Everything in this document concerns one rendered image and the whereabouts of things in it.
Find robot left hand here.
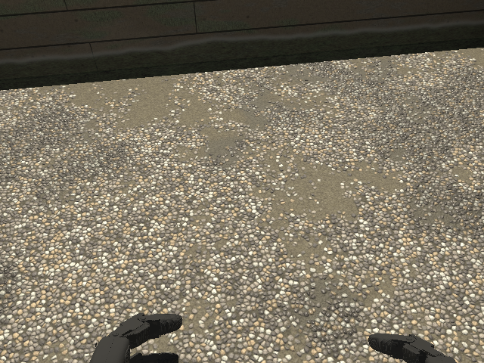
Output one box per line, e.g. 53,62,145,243
89,313,182,363

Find robot right hand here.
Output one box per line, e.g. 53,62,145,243
368,334,457,363

